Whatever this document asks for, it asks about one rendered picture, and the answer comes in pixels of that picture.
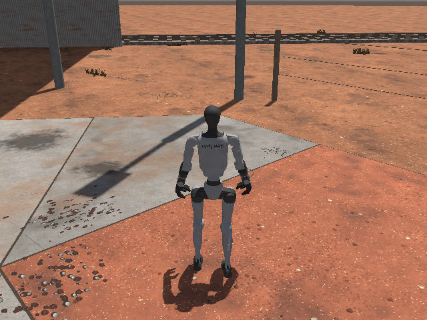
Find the robot right shin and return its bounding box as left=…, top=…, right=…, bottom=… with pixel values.
left=222, top=223, right=233, bottom=269

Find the right robot hand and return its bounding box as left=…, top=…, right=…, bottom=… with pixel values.
left=236, top=182, right=252, bottom=195

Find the right robot forearm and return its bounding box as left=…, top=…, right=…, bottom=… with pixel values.
left=238, top=160, right=250, bottom=185

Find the left robot forearm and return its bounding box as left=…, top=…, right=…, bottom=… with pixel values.
left=177, top=162, right=189, bottom=187

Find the right robot upper arm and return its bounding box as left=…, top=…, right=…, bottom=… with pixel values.
left=227, top=134, right=245, bottom=170

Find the robot head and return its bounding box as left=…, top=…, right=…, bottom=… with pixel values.
left=201, top=105, right=224, bottom=138

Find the left robot hand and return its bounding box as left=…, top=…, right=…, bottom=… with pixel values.
left=175, top=184, right=191, bottom=199

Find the left robot upper arm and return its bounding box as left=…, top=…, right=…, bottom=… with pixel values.
left=181, top=135, right=199, bottom=172

